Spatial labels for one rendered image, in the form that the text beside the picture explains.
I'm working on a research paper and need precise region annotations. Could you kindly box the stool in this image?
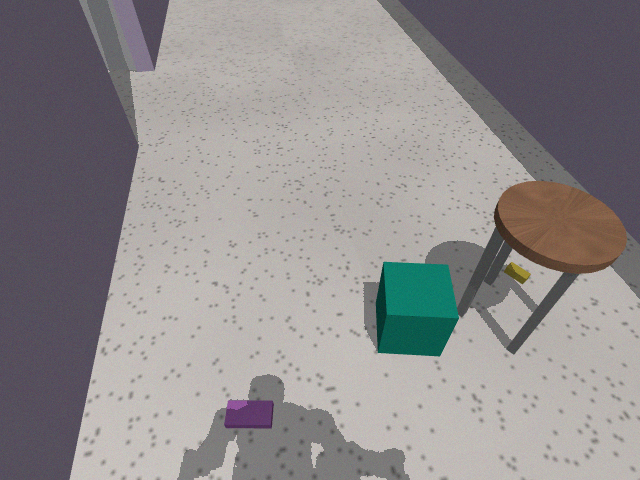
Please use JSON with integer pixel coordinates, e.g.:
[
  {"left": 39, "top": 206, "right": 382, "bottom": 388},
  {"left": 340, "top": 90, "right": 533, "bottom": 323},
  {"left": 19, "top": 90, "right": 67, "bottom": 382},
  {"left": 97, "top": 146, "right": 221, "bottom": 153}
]
[{"left": 457, "top": 181, "right": 627, "bottom": 355}]

